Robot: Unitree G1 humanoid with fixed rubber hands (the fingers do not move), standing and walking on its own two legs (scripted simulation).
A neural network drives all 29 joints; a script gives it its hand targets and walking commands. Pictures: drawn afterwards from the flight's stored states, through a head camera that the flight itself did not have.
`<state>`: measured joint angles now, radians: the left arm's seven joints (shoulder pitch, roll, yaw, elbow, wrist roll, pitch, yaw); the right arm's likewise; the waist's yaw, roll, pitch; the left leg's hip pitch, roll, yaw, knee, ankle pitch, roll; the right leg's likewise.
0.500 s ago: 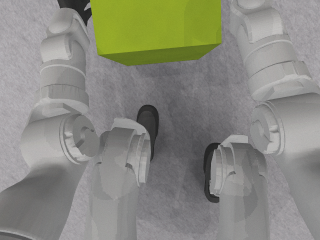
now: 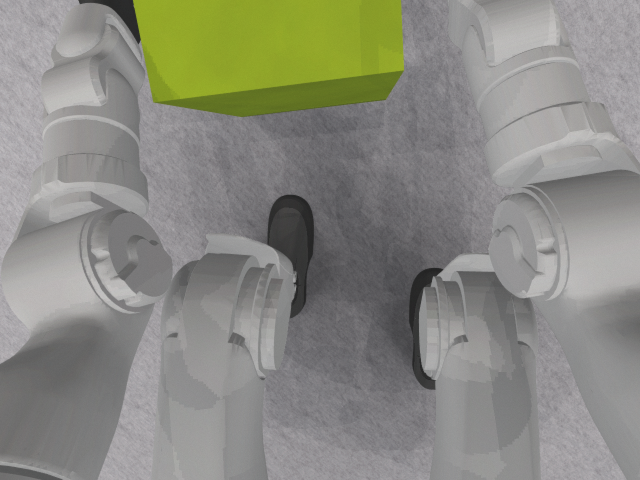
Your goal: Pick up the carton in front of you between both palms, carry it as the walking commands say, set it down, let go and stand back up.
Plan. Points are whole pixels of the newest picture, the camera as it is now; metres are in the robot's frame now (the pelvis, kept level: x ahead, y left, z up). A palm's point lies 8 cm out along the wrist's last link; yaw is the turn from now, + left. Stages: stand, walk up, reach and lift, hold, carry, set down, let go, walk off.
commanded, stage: set down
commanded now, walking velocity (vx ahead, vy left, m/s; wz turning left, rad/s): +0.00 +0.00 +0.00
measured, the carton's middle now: (286, 1) +0.54 +0.13 -0.25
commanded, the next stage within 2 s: let go in 1.54 s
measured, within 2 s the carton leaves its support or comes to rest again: neither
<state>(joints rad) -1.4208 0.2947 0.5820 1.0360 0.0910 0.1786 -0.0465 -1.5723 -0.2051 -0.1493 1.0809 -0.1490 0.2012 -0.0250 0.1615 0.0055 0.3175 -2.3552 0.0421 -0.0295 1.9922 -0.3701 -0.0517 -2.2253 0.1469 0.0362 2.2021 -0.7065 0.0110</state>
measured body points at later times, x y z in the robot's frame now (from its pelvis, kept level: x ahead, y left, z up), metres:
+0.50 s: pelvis -0.01 +0.01 +0.00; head +0.38 +0.01 +0.21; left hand +0.50 +0.29 -0.20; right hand +0.60 -0.08 -0.20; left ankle +0.16 +0.14 -0.35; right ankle +0.07 -0.11 -0.35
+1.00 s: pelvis +0.00 +0.01 +0.08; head +0.35 +0.04 +0.36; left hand +0.51 +0.30 -0.04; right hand +0.63 -0.07 -0.04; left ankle +0.16 +0.14 -0.35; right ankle +0.07 -0.11 -0.35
